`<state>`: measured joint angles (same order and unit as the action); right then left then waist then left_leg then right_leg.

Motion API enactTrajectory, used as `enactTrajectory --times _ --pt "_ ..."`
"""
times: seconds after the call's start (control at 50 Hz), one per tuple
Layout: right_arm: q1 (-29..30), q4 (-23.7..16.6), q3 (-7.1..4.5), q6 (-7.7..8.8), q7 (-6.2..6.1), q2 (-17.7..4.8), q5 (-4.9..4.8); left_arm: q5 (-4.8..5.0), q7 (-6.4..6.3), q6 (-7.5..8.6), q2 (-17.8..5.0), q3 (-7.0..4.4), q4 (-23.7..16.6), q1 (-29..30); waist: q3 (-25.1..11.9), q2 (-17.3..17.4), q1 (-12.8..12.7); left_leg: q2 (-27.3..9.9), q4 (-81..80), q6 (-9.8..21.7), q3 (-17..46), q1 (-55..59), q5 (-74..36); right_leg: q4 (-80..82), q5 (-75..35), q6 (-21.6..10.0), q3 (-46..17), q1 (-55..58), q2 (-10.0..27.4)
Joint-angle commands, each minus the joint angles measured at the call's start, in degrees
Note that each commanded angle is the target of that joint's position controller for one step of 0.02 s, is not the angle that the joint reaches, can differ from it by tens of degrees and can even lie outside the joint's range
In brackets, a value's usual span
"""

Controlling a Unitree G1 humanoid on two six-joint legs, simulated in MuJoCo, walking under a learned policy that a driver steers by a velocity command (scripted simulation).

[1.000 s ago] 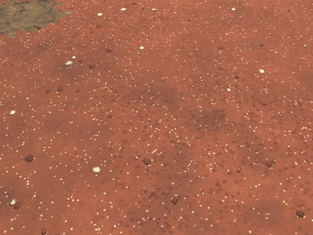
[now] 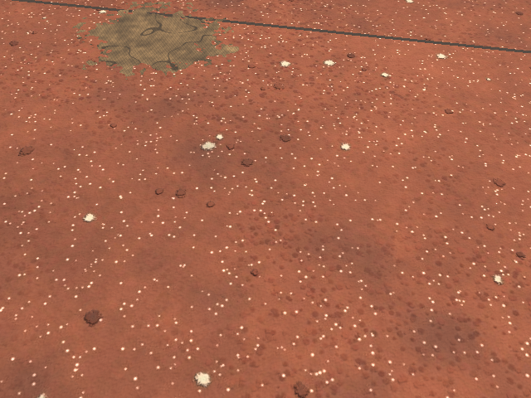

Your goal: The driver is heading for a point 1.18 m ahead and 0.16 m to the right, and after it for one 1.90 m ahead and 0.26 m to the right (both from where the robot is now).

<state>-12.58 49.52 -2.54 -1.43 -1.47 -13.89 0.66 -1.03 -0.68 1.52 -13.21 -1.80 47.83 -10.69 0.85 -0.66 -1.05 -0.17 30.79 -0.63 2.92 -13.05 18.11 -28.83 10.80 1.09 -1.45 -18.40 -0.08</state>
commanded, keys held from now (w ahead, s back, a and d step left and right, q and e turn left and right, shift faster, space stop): no key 0.20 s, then w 0.80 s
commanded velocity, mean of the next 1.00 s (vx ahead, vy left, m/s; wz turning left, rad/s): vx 0.29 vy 0.00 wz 0.01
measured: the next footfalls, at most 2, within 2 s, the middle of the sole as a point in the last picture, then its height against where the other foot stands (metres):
left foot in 0.96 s outside the picture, level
right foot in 1.44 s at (317, 341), level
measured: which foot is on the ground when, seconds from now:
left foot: down 0.00-0.46, up 0.48-0.94, down 0.96-1.00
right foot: down 0.00-0.98, up 1.00-1.00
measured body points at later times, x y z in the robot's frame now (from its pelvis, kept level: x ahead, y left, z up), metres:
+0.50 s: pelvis +0.08 -0.03 +0.00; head +0.09 -0.04 +0.44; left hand +0.16 +0.25 -0.12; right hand +0.09 -0.29 -0.15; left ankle -0.02 +0.12 -0.71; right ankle +0.08 -0.12 -0.74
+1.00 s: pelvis +0.32 +0.01 -0.02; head +0.36 +0.02 +0.43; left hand +0.25 +0.27 -0.16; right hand +0.54 -0.22 -0.11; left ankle +0.45 +0.10 -0.74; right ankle +0.10 -0.12 -0.70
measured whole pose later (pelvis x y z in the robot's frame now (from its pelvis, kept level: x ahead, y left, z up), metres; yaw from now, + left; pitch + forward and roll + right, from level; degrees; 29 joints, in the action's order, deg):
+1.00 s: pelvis +0.32 +0.01 -0.02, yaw -1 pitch +2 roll +0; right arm 1.1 46.1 -2.9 6.0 2.2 -13.6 -0.8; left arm 0.4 -0.6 3.3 -14.1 -2.8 58.6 -25.9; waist 2.7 -0.5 -3.3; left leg 0.7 33.1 4.8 -3.2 -29.2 5.8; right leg -39.3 27.1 -0.7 -1.0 0.6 0.9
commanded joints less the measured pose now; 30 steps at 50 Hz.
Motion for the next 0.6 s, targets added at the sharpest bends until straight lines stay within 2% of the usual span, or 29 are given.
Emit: enactTrajectory --times 0.02,0.08,0.2,0.22,0.24,0.26,0.28,0.3,0.32,0.34,0.38,0.4,0.42,0.44,0.46,0.48,0.5,0.52,0.54,0.56,0.58,0.6 --pt "1.0 -2.3 -0.94 2.07 0.31 -5.7 0.39 0.17 -0.61 0.70 -5.8 -1.57 -2.4 1.4 0.6 6.5 -0.1 -4.4 -10.6 3.4 5.0 -6.9 3.0 1.5 -1.4 -0.3 -0.6 6.1 1.2" --pt "-1.4 -0.6 -0.88 3.26 0.23 -5.8 -0.25 0.38 -0.89 0.43 -6.1 -1.88 -0.8 -0.5 0.6 4.8 0.1 -3.6 -8.8 2.7 3.8 -5.4 -2.5 1.4 -4.9 -0.9 -1.2 6.9 1.7" --pt "-2.9 1.5 -0.61 3.29 -0.01 -5.0 -0.49 0.71 -1.17 -0.12 -5.6 -2.19 2.3 -1.5 0.2 2.1 0.5 -2.8 -7.6 2.9 2.9 -3.5 -7.6 1.1 -8.8 -0.5 -1.3 8.3 1.8" --pt "-4.3 2.4 -0.64 3.19 -0.05 -4.8 -0.61 0.74 -1.23 -0.29 -5.0 -2.09 3.3 -2.3 -1.1 2.4 0.8 -2.5 -8.5 3.3 2.8 -2.6 -2.4 0.3 -4.2 -0.5 0.0 8.6 0.8" --pt "-5.1 3.0 -0.95 2.99 -0.10 -5.6 -0.96 1.00 -1.30 -0.44 -4.8 -2.11 3.8 -2.2 -0.1 3.6 1.2 -2.8 -9.9 4.4 4.0 -2.6 5.7 -1.8 3.2 -0.5 1.9 6.8 -0.9" --pt "-5.8 3.0 -1.56 2.83 -0.13 -7.5 -1.37 1.38 -1.33 -0.36 -4.9 -2.23 3.6 -1.2 1.8 6.0 2.2 -4.8 -12.4 6.7 7.6 -2.3 15.2 -5.6 10.8 -0.6 4.0 2.5 -2.7" --pt "-6.9 2.9 -2.00 2.95 -0.14 -9.1 -1.65 1.77 -1.24 0.13 -5.0 -2.23 2.7 0.9 4.6 8.5 3.3 -9.3 -16.1 9.5 14.0 -1.1 23.3 -9.5 14.1 -1.0 5.0 -3.9 -3.0" --pt "-7.4 2.9 -2.43 3.45 -0.19 -10.4 -1.91 2.37 -1.00 1.01 -4.8 -2.09 1.5 3.0 7.7 10.5 4.1 -14.1 -19.3 12.6 20.9 -0.7 26.8 -13.0 14.3 -2.2 4.0 -8.6 -1.6" --pt "-7.5 3.0 -2.59 4.19 -0.31 -10.6 -1.96 2.83 -0.66 2.06 -4.7 -2.02 0.6 4.5 10.0 10.9 4.3 -17.1 -20.8 14.7 25.0 0.1 24.7 -15.5 14.4 -3.4 2.0 -12.4 0.5" --pt "-7.4 3.1 -2.53 4.96 -0.34 -9.9 -1.78 2.98 -0.23 3.06 -5.0 -2.10 0.4 4.7 10.7 11.0 4.1 -18.5 -20.5 15.6 25.9 3.0 18.9 -17.0 16.0 -4.4 0.7 -15.8 2.1" --pt "-6.1 3.0 -2.54 5.46 -0.11 -9.0 -2.34 3.05 0.87 4.61 -5.3 -2.15 0.7 3.5 8.6 9.3 2.8 -17.4 -18.2 14.1 21.2 6.9 8.6 -11.2 16.3 -5.9 0.8 -14.2 3.5" --pt "-4.1 2.7 -2.56 5.23 0.11 -9.0 -2.73 3.12 1.26 4.98 -5.1 -2.31 2.0 1.0 6.7 8.4 0.9 -14.8 -16.9 12.3 16.5 4.5 4.6 -4.8 11.1 -6.0 2.7 -6.4 2.3" --pt "-2.0 2.3 -2.60 4.88 0.33 -9.1 -2.97 2.90 1.45 5.02 -5.2 -2.78 4.5 -4.0 4.2 8.0 -1.7 -11.7 -14.6 10.5 11.9 -0.5 0.8 0.3 2.8 -5.4 5.3 5.4 -0.3" --pt "-1.3 1.9 -2.48 4.82 0.36 -8.7 -2.59 2.52 1.40 4.70 -6.4 -3.70 7.0 -9.7 1.4 6.9 -3.9 -8.8 -10.1 8.7 8.4 -5.2 -4.4 0.2 -0.7 -4.7 5.3 15.5 -1.9" --pt "0.4 1.0 -1.66 5.10 0.45 -6.0 -2.06 2.34 1.06 4.52 -9.7 -4.88 8.5 -16.8 -1.1 -1.1 -6.9 -3.7 4.8 5.3 1.8 -11.1 -8.5 5.4 3.2 -7.0 -5.5 23.5 5.0" --pt "-0.9 -1.1 -0.82 6.07 0.20 -2.3 -1.86 2.29 1.28 4.53 -16.5 -6.21 9.1 -22.6 -4.5 -18.1 -7.1 3.7 23.8 1.5 -3.8 -23.4 5.7 15.6 8.7 -15.5 -31.7 31.8 19.0" --pt "-0.3 -1.3 -1.50 6.91 0.30 -5.1 -2.82 1.44 1.57 5.00 -11.6 -4.35 8.6 -20.0 -2.7 -13.2 -5.4 2.0 34.6 2.1 2.5 -29.0 13.9 18.8 14.6 -18.4 -40.1 29.2 22.5" --pt "-0.4 -1.2 -1.81 7.48 0.72 -6.3 -3.78 1.44 1.62 5.34 -8.9 -3.40 7.1 -14.5 2.3 -8.4 -3.0 -1.6 38.0 3.9 3.8 -32.5 9.4 18.3 15.6 -16.7 -33.8 25.9 21.3" --pt "-0.4 -0.4 -1.81 7.73 0.97 -6.2 -3.73 1.31 1.80 5.44 -7.6 -2.89 5.7 -11.1 3.4 -5.2 -1.9 -4.0 37.3 5.0 2.9 -32.1 3.7 18.8 13.5 -14.4 -27.1 23.7 18.2" --pt "0.3 -0.3 -2.09 7.84 1.00 -6.3 -3.02 1.39 1.98 5.35 -7.3 -2.56 5.1 -9.4 4.3 -3.3 -1.3 -5.5 34.5 5.2 2.0 -32.0 -0.7 19.6 8.1 -12.9 -22.1 22.2 16.4" --pt "0.9 -0.2 -2.46 7.66 1.18 -6.5 -2.39 1.20 1.98 5.16 -6.3 -2.06 5.2 -9.3 3.9 -3.5 -0.9 -6.6 32.0 5.1 1.3 -29.8 -3.7 20.1 2.0 -11.6 -17.4 21.0 14.5" --pt "0.6 0.0 -2.46 7.38 1.52 -5.7 -2.13 1.06 1.89 4.84 -5.8 -1.80 5.6 -10.6 3.2 -4.3 -0.7 -6.7 30.4 4.6 0.3 -28.2 -5.6 20.4 -3.2 -11.1 -14.1 20.6 13.1"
